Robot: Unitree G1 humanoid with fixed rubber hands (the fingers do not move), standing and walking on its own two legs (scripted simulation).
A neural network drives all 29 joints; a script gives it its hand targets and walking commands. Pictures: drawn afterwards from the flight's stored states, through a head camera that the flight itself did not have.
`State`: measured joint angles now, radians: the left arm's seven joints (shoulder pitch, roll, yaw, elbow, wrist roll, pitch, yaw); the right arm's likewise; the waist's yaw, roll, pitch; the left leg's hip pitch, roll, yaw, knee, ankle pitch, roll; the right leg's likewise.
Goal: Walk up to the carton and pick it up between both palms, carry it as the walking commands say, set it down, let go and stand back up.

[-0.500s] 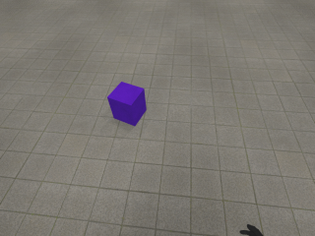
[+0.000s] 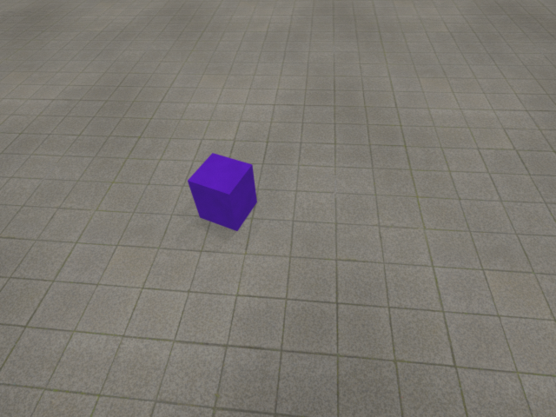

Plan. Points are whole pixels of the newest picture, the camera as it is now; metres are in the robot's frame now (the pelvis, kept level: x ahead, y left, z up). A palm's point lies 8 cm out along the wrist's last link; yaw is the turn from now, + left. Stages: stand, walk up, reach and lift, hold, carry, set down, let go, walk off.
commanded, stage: walk up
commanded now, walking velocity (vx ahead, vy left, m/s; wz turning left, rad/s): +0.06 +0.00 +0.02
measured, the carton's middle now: (224, 192) +1.15 +0.26 -0.65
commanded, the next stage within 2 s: none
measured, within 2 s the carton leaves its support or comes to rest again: neither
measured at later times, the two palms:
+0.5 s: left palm out of the picture +0.08 +0.26 -0.12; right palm out of the picture +0.07 -0.23 -0.11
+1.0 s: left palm out of the picture +0.06 +0.27 -0.13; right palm out of the picture +0.11 -0.22 -0.11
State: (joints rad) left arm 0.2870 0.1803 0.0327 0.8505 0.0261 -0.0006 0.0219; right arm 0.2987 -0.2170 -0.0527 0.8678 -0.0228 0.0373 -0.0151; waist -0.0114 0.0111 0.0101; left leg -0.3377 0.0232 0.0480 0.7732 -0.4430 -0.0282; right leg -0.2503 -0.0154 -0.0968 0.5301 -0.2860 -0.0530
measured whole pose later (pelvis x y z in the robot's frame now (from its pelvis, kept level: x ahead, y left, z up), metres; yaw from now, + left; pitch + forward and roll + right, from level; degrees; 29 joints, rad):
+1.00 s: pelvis +0.00 +0.02 +0.00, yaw +2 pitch +1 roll +0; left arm 0.25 0.22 0.05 0.85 0.02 0.02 0.03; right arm 0.21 -0.19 -0.05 0.81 -0.02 0.02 -0.01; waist 0.01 -0.02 0.01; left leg -0.26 0.01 0.05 0.51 -0.27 0.02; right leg -0.31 -0.02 -0.08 0.61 -0.36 0.00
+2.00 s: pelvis -0.03 -0.02 +0.00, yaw -1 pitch +0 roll +1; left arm 0.27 0.18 0.03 0.83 0.02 -0.01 0.02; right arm 0.30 -0.22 -0.05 0.86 -0.02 0.02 -0.02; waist -0.02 0.02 0.01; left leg -0.25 0.03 0.06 0.66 -0.44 -0.02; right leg -0.26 -0.01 -0.09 0.56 -0.30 -0.05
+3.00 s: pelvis -0.04 -0.01 +0.00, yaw +1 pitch +1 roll -1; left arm 0.27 0.21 0.04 0.85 0.01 0.00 0.02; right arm 0.19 -0.20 -0.05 0.79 -0.02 0.02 -0.02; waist 0.02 0.01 0.01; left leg -0.25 0.03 0.05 0.50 -0.27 -0.01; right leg -0.27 -0.01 -0.12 0.51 -0.26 -0.03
